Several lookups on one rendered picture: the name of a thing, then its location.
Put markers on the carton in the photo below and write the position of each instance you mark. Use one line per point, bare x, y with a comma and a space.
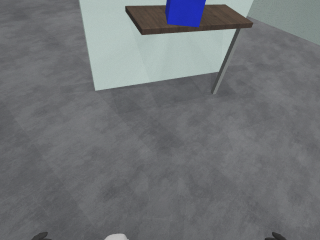
184, 12

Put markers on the table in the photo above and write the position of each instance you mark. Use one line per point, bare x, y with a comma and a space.
151, 19

